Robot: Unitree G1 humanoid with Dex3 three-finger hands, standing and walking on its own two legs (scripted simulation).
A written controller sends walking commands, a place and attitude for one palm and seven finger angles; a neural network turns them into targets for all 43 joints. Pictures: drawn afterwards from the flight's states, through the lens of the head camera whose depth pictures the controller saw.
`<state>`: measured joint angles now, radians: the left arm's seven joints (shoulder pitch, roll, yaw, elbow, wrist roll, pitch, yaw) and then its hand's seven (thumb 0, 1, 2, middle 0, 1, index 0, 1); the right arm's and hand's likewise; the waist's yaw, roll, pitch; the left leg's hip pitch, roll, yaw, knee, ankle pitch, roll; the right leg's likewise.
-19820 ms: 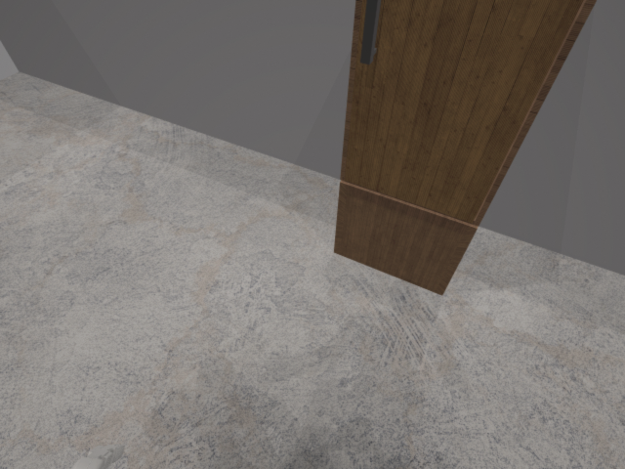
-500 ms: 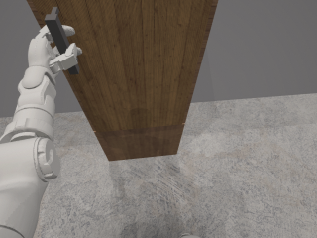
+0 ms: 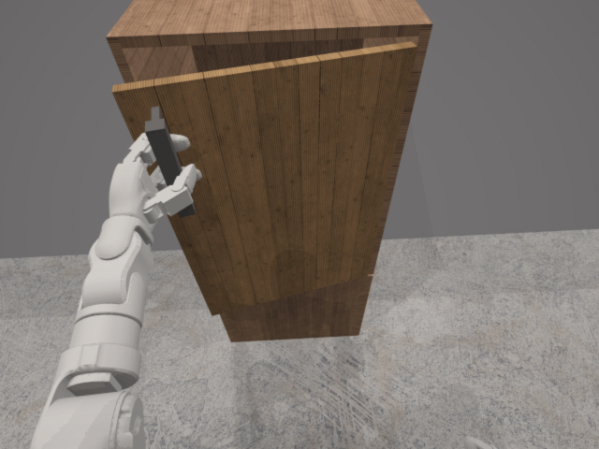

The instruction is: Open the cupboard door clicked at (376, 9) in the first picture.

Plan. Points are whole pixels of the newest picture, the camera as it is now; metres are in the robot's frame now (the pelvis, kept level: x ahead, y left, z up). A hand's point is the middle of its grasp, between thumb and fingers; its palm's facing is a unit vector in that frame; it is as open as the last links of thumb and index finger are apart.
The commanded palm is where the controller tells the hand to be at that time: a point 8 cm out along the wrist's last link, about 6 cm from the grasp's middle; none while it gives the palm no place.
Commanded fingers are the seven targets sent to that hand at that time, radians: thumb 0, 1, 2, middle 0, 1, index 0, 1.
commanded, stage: pull the door open along its arc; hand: left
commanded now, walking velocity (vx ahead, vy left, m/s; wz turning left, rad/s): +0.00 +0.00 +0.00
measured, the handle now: (172, 163) +0.47 +0.18 +0.15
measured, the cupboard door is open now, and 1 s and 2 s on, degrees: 13 41 43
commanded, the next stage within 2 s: open thumb and fingers to let go in 0.64 s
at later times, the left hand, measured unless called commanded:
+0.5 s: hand (241, 252) +0.31 +0.06 +0.16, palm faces +0.40 -0.92 +0.02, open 6.3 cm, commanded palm +0.23 +0.09 +0.15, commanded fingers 0.00 0.90 0.90 -0.40 -1.35 -0.40 -1.35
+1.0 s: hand (262, 270) +0.28 +0.04 +0.16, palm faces +0.40 -0.92 +0.00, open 7.4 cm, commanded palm +0.22 +0.07 +0.15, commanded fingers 0.00 -0.08 0.48 -0.33 -1.25 -0.33 -1.25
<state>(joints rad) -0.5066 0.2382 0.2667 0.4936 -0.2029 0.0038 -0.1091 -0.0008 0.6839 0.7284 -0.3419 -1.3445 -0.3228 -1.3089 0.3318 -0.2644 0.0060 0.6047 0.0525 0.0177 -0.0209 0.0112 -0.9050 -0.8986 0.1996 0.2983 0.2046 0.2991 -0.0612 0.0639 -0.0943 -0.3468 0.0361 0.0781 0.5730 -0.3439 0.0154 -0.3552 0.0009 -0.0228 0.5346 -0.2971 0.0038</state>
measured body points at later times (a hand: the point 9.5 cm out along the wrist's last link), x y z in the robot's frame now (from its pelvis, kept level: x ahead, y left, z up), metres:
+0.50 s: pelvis +0.00 -0.03 +0.00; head -0.03 -0.06 +0.45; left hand +0.28 +0.11 +0.16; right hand +0.21 -0.21 -0.09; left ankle -0.04 +0.10 -0.73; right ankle -0.02 -0.12 -0.73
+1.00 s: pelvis -0.03 -0.04 +0.00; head -0.06 -0.07 +0.45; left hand +0.25 +0.09 +0.16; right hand +0.18 -0.22 -0.09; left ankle -0.04 +0.10 -0.73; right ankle -0.02 -0.12 -0.73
